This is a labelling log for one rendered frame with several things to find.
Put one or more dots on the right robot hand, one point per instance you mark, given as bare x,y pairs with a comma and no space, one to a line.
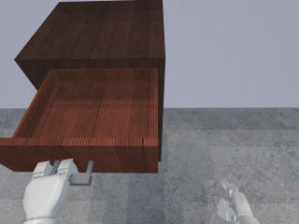
238,205

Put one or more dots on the cabinet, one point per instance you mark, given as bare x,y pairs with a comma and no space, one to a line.
115,34

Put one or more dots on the drawer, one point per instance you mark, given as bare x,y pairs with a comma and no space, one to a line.
105,115

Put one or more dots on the left robot hand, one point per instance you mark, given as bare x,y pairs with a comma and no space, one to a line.
45,194

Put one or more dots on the robot right forearm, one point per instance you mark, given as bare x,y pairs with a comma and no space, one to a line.
246,219

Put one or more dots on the handle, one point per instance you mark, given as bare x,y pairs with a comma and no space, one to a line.
76,179

